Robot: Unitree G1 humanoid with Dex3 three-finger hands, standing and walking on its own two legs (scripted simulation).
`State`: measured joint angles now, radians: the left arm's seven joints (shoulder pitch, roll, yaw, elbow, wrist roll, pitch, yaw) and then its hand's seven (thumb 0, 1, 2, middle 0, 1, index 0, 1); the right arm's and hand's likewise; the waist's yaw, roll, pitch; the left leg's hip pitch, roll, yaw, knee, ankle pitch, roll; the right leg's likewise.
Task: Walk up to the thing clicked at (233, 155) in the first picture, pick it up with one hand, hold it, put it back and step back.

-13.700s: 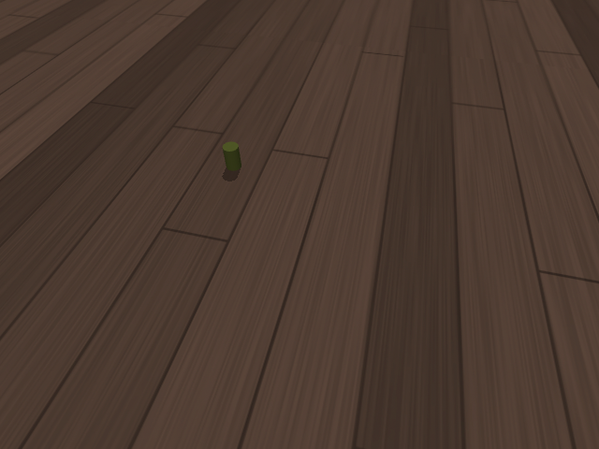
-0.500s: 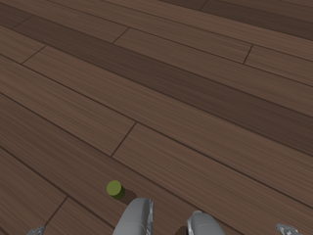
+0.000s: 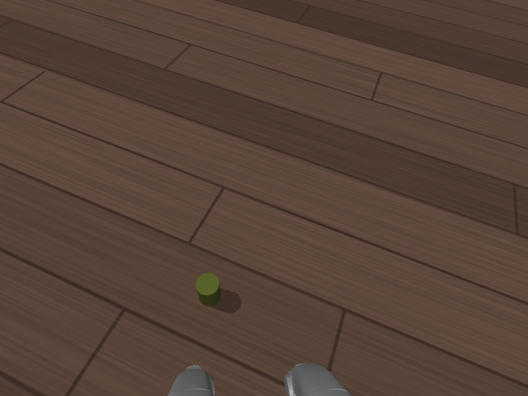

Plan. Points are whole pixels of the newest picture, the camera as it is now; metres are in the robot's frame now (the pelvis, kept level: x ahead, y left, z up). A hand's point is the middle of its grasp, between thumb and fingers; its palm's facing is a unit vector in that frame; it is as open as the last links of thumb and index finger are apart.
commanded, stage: walk up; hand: left
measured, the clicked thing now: (208, 290) +0.49 +0.18 -0.67
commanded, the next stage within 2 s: none
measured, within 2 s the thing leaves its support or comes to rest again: neither
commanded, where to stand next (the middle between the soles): +0.10 -0.06 m, yaw +1 degrees
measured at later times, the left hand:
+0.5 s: hand out of the picture -0.01 +0.21 -0.11, palm faces -0.03 -0.90 -0.44, open 7.3 cm
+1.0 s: hand (167, 377) +0.16 +0.17 -0.13, palm faces +0.01 -0.93 -0.38, open 7.3 cm
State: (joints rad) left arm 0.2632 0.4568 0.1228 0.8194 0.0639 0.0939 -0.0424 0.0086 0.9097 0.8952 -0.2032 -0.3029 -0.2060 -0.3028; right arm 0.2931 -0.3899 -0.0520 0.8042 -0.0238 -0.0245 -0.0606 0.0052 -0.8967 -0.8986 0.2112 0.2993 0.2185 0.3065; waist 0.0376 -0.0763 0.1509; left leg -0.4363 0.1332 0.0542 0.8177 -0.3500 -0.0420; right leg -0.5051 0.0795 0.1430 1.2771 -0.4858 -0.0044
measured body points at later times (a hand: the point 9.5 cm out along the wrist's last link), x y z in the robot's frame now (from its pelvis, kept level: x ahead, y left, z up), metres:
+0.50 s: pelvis -0.03 -0.08 +0.02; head -0.01 -0.10 +0.47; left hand -0.01 +0.26 -0.08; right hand +0.00 -0.41 -0.10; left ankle +0.06 +0.05 -0.65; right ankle -0.04 -0.19 -0.70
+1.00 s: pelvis +0.04 -0.09 +0.01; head +0.09 -0.10 +0.45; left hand +0.16 +0.21 -0.11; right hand +0.13 -0.41 -0.11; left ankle +0.06 +0.07 -0.69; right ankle +0.11 -0.22 -0.70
